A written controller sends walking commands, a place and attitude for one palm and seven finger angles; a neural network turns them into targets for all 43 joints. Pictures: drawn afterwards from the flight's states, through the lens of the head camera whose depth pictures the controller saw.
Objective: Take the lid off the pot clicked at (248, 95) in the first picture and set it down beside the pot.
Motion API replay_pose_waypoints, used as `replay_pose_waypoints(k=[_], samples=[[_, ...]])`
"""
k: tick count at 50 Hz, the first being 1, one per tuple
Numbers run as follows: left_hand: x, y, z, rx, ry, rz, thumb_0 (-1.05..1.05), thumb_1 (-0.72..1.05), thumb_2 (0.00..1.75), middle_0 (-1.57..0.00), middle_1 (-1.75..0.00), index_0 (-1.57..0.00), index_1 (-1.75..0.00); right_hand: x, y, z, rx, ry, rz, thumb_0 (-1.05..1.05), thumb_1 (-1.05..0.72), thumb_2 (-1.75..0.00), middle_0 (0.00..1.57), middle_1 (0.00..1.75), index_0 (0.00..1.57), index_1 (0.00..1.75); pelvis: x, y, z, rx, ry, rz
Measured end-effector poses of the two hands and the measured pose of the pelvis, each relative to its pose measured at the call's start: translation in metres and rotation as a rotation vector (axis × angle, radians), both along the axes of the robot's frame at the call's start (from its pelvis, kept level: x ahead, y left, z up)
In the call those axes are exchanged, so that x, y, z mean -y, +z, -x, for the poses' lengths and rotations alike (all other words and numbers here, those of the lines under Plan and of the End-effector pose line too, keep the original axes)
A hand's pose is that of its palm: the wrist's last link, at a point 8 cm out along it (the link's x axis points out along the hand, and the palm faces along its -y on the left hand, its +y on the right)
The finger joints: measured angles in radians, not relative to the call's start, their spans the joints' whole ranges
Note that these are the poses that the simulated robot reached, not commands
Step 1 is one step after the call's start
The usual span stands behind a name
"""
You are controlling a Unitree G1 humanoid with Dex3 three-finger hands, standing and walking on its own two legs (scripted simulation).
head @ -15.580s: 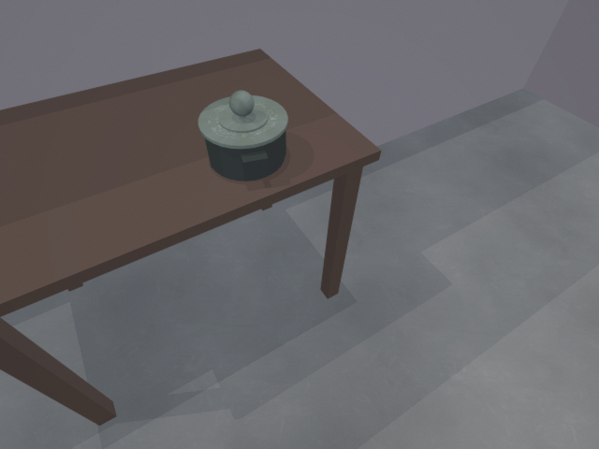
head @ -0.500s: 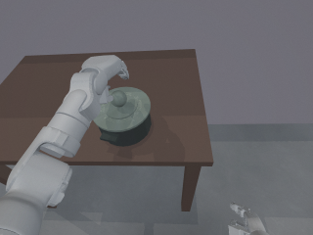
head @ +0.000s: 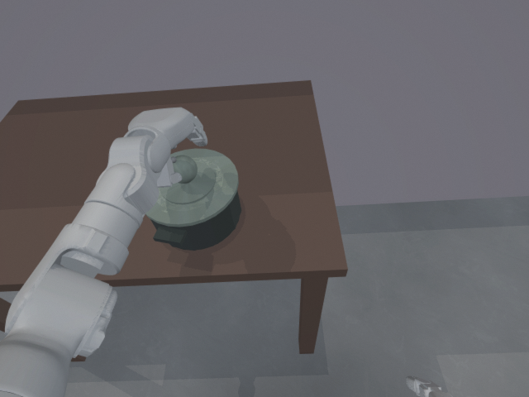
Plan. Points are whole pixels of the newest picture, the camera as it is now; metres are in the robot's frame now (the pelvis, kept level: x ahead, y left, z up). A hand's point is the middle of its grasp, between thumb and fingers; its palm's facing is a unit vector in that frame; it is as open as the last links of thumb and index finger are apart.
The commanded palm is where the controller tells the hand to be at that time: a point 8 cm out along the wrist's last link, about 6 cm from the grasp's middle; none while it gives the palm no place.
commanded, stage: lower the open fingers around the knob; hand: left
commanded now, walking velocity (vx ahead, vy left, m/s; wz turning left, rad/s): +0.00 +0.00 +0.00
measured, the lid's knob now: (182, 169) +0.48 +0.15 +0.07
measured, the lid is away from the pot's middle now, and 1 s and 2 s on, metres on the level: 0.00 0.00 0.00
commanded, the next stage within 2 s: close the fingers and squeeze the knob in 0.66 s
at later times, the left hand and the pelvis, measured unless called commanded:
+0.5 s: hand (180, 172) +0.45 +0.14 +0.09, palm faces -0.34 -0.06 -0.94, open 10.3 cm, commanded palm +0.45 +0.15 +0.15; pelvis +0.01 +0.00 +0.00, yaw +0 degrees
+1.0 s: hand (178, 169) +0.47 +0.15 +0.09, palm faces -0.33 -0.06 -0.94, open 10.1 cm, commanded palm +0.45 +0.16 +0.15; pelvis +0.01 +0.00 +0.00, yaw +0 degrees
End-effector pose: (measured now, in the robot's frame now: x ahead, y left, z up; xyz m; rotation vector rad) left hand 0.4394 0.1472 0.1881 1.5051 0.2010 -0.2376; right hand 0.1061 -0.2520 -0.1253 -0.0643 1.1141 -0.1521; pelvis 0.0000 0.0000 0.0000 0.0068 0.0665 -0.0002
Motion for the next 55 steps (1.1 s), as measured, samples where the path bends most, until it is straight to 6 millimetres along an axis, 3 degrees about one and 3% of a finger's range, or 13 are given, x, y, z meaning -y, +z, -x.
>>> replay_pose_waypoints(k=[18, 39, 55], samples=[[0.001, -0.026, -0.007, -0.052, 0.010, -0.008, 0.00, -0.32, 1.47, -0.83, -0.08, -0.83, -0.09, -0.008, 0.003, -0.027, 0.037, 0.019, -0.009, 0.01, -0.91, -0.90, 0.20, 0.30, 0.20, 0.30, 0.001, -0.001, -0.004, -0.023, 0.003, 0.001], [-0.009, -0.044, -0.019, -0.065, 0.026, 0.004, 0.00, -0.32, 1.47, -0.84, -0.08, -0.83, -0.09, -0.001, -0.003, -0.004, -0.052, -0.027, 0.013, 0.01, -0.91, -0.90, 0.20, 0.30, 0.20, 0.30, -0.003, -0.002, -0.012, -0.049, -0.004, 0.005], [-0.005, -0.042, -0.022, -0.050, 0.007, 0.010, 0.00, -0.11, 1.14, -0.63, -0.60, -0.63, -0.60, -0.007, -0.003, -0.008, -0.038, -0.026, 0.002, 0.01, -0.91, -0.90, 0.20, 0.30, 0.20, 0.30, -0.005, -0.002, -0.013, -0.055, -0.007, 0.006]])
